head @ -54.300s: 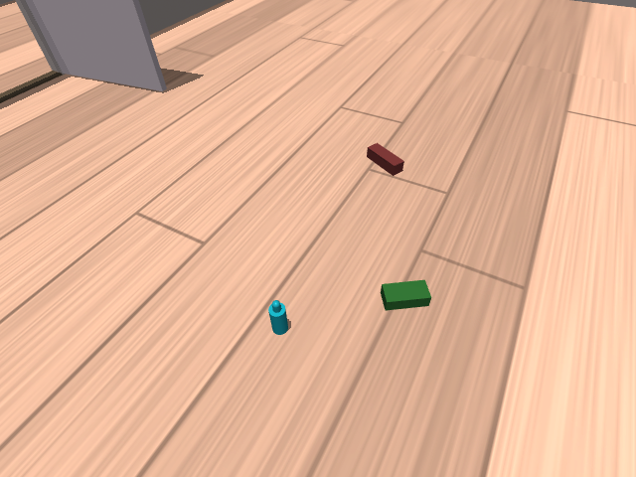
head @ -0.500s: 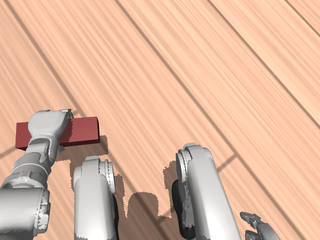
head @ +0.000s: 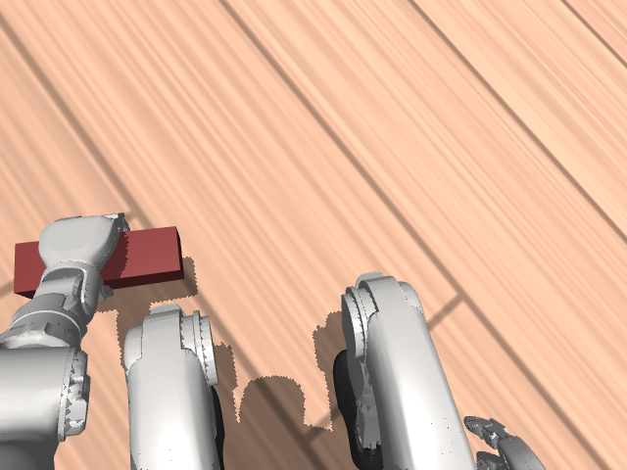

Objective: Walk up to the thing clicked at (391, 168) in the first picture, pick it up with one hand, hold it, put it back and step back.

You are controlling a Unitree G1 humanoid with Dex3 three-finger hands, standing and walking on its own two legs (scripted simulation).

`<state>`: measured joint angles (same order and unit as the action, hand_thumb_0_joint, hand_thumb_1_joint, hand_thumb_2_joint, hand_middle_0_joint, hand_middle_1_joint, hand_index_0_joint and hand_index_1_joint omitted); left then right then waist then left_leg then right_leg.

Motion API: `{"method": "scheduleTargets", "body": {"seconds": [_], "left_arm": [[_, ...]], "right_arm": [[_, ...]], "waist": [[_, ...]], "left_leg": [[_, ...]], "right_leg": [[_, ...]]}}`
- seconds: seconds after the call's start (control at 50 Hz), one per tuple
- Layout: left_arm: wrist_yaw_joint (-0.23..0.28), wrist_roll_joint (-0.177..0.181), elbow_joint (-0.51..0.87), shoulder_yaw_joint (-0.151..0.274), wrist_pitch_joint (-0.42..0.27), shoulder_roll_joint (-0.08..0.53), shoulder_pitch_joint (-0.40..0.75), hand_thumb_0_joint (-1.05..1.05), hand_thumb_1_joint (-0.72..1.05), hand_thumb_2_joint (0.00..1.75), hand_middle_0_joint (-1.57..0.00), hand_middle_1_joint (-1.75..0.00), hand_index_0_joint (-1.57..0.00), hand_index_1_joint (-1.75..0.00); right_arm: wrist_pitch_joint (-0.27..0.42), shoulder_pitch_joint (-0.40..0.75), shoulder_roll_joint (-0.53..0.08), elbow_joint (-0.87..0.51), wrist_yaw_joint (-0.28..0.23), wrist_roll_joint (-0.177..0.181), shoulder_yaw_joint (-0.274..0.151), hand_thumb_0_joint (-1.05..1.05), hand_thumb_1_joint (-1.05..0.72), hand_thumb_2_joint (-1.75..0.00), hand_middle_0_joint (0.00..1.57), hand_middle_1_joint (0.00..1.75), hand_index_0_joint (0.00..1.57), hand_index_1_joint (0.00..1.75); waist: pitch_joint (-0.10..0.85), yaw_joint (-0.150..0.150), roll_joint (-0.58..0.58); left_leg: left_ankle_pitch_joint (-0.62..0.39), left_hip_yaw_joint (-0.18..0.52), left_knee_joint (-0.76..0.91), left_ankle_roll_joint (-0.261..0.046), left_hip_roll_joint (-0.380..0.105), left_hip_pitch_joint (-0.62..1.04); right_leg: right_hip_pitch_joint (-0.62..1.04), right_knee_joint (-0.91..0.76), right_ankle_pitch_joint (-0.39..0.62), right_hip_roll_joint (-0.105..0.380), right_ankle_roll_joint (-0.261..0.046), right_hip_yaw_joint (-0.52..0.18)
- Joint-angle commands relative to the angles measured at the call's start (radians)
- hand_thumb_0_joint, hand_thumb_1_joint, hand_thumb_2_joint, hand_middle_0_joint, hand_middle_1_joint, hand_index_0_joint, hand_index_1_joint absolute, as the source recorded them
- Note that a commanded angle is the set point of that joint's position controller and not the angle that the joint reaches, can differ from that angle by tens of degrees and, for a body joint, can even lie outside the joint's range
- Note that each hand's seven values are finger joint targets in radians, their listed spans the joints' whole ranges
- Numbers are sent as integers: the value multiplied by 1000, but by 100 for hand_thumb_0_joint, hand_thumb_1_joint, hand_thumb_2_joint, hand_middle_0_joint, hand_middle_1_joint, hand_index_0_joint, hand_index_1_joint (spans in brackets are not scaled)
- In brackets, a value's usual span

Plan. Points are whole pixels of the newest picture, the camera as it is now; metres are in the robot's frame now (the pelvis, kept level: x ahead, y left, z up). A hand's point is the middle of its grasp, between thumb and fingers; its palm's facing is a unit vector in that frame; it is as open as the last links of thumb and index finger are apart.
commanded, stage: lower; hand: left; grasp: from above
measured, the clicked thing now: (106, 262) +0.41 +0.25 -0.21
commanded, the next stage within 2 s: rest in 0.16 s
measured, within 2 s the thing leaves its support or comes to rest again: rests again in 1.02 s
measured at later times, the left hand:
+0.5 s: hand (115, 264) +0.42 +0.25 -0.24, palm faces -0.47 -0.09 -0.88, open 10.0 cm
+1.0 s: hand (125, 271) +0.41 +0.25 -0.28, palm faces -0.45 -0.10 -0.89, open 10.0 cm
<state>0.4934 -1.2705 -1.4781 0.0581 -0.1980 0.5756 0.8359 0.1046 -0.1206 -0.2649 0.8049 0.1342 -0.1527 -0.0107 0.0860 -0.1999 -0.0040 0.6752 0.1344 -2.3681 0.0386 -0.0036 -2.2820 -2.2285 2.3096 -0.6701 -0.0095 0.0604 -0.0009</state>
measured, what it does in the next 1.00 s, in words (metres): lowers itself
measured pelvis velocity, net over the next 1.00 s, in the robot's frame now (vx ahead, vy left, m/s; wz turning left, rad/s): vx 0.01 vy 0.00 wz -0.07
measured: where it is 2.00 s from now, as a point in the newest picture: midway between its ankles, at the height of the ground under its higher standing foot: (287, 449)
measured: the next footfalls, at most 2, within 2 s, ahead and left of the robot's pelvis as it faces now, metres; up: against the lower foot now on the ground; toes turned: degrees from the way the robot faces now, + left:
none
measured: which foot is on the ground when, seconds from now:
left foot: down 0.00-1.00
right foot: down 0.00-1.00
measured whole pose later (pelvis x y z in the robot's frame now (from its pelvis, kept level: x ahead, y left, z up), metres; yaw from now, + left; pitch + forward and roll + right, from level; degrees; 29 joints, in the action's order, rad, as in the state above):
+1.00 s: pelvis +0.01 +0.00 -0.05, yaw -4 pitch +29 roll -9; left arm 0.73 -1.35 -1.66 0.16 -0.27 0.70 0.83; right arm 0.18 -0.06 -0.29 0.86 0.28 -0.30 0.07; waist -0.03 -0.29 -0.07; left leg 0.73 0.22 -2.58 0.06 0.01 -2.37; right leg -2.29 2.47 -0.70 -0.04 0.09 0.05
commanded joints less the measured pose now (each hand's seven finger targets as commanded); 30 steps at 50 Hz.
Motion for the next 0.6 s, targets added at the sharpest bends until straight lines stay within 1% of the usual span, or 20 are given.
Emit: {"method": "scheduleTargets", "body": {"seconds": [0.0, 0.02, 0.04, 0.06, 0.08, 0.12, 0.2, 0.22, 0.3, 0.34, 0.36, 0.38, 0.42, 0.44, 0.46, 0.5, 0.52, 0.54, 0.56, 0.58], "left_arm": [[62, -2, 138, 55, -37, 246, 324, 0, 55, 91, -90, -86, -92, -84], [67, -6, 110, 34, -36, 207, 290, 0, 54, 91, -90, -86, -92, -84], [75, -12, 122, 38, -47, 221, 325, 0, 55, 89, -90, -85, -92, -83], [85, -21, 112, 50, -53, 252, 328, 0, 56, 87, -90, -85, -93, -82], [94, -21, 71, 47, -52, 245, 298, 0, 55, 85, -89, -85, -92, -82], [120, -22, 126, 91, -52, 285, 285, 0, 56, 84, -89, -84, -92, -81], [151, -40, 144, 85, -41, 278, 305, 0, 57, 82, -90, -83, -93, -79], [161, -38, 162, 102, -40, 298, 295, 0, 55, 80, -89, -82, -92, -78], [178, -39, 87, 76, -28, 266, 324, 0, 54, 88, -89, -81, -92, -78], [187, -29, 51, 101, -23, 277, 297, 0, 53, 89, -89, -80, -91, -78], [186, -28, 30, 84, -21, 262, 295, 0, 53, 89, -89, -80, -91, -78], [188, -28, 38, 93, -26, 284, 340, 0, 54, 89, -88, -81, -91, -79], [190, -19, 23, 118, -29, 300, 298, 0, 55, 90, -88, -83, -91, -80], [189, -14, -38, 120, -20, 285, 224, 0, 56, 90, -89, -83, -92, -81], [190, -3, 15, 130, -31, 306, 269, 0, 57, 90, -90, -83, -93, -80], [181, -19, -47, 103, -35, 281, 252, 0, 58, 91, -91, -84, -94, -82], [179, -26, -12, 117, -45, 310, 300, 0, 61, 89, -92, -84, -96, -81], [174, -31, -41, 102, -48, 308, 286, 0, 61, 87, -93, -82, -96, -79], [179, -30, -6, 149, -56, 353, 284, 0, 62, 89, -94, -82, -97, -79], [176, -33, -40, 133, -58, 343, 284, 0, 64, 89, -95, -83, -98, -80]], "right_arm": [[16, -192, -235, -13, 3, -12, -66, 0, -91, -90, 20, 30, 20, 30], [16, -192, -234, -6, 6, -12, -65, 0, -91, -90, 20, 30, 20, 30], [17, -194, -236, 1, 9, -19, -65, 0, -91, -90, 20, 30, 20, 30], [19, -184, -240, 0, 14, -24, -61, 0, -91, -90, 20, 30, 20, 30], [22, -170, -242, -8, 16, -26, -58, 0, -91, -90, 20, 30, 20, 30], [20, -160, -249, -14, 17, -30, -66, 0, -91, -90, 20, 30, 20, 30], [24, -148, -248, -5, 31, -42, -67, 0, -91, -90, 20, 30, 20, 30], [22, -139, -252, -9, 33, -41, -69, 0, -91, -90, 20, 30, 20, 30], [28, -143, -248, 12, 49, -56, -56, 0, -90, -90, 20, 30, 20, 30], [33, -151, -254, 18, 55, -63, -49, 0, -90, -90, 20, 30, 20, 30], [36, -147, -249, 20, 60, -67, -40, 0, -90, -89, 20, 30, 20, 30], [39, -160, -256, 33, 67, -77, -36, 0, -90, -89, 20, 30, 20, 30], [39, -169, -261, 36, 75, -81, -32, 0, -90, -89, 20, 30, 20, 30], [39, -154, -263, 27, 76, -77, -29, 0, -90, -89, 20, 30, 20, 30], [40, -157, -263, 31, 78, -83, -32, 0, -90, -89, 20, 30, 20, 30], [44, -151, -261, 29, 88, -90, -20, 0, -90, -90, 20, 30, 20, 30], [48, -165, -266, 31, 94, -100, -19, 0, -90, -90, 20, 30, 20, 30], [48, -156, -264, 32, 98, -97, -12, 0, -90, -90, 20, 30, 20, 30], [50, -158, -279, 22, 98, -105, -17, 0, -90, -90, 20, 30, 20, 30], [52, -149, -287, 20, 101, -103, -14, 0, -90, -90, 20, 30, 20, 30]], "waist": [[634, -25, 185], [622, -23, 191], [632, -38, 206], [627, -32, 220], [615, -26, 222], [650, -8, 261], [643, -29, 306], [658, -18, 323], [619, -59, 277], [606, -54, 260], [606, -58, 267], [604, -78, 250], [611, -61, 240], [609, -41, 238], [621, -49, 256], [603, -56, 254], [598, -80, 249], [594, -67, 255], [614, -68, 249], [582, -66, 249]], "left_leg": [[-151, -125, 199, -63, 21, 463], [-145, -126, 201, -62, 20, 468], [-144, -124, 193, -61, 21, 471], [-128, -124, 187, -60, 20, 463], [-109, -125, 187, -59, 21, 456], [-99, -124, 199, -57, 22, 482], [-100, -124, 187, -53, 20, 499], [-110, -123, 188, -54, 19, 496], [-119, -122, 144, -57, 17, 454], [-145, -117, 134, -59, 18, 446], [-155, -116, 125, -60, 17, 447], [-166, -113, 106, -61, 15, 438], [-183, -111, 108, -63, 18, 418], [-180, -113, 113, -62, 21, 417], [-180, -109, 113, -61, 17, 421], [-177, -106, 98, -60, 18, 413], [-197, -109, 75, -61, 18, 409], [-179, -106, 77, -61, 19, 400], [-212, -105, 67, -62, 19, 416], [-183, -106, 55, -60, 21, 393]], "right_leg": [[317, -212, 200, -26, -85, 136], [306, -210, 192, -25, -84, 138], [301, -198, 194, -29, -83, 143], [292, -192, 177, -29, -85, 144], [282, -192, 158, -30, -88, 144], [279, -186, 141, -28, -86, 147], [244, -153, 149, -29, -84, 156], [248, -152, 158, -29, -82, 156], [241, -143, 181, -33, -81, 156], [251, -136, 204, -32, -75, 162], [265, -135, 220, -35, -74, 159], [269, -129, 237, -36, -71, 166], [305, -128, 250, -38, -70, 167], [302, -125, 243, -36, -71, 165], [309, -117, 245, -39, -71, 170], [302, -107, 246, -43, -74, 174], [314, -101, 270, -43, -69, 180], [313, -100, 254, -45, -73, 175], [334, -97, 285, -43, -67, 182], [308, -95, 255, -43, -74, 180]]}}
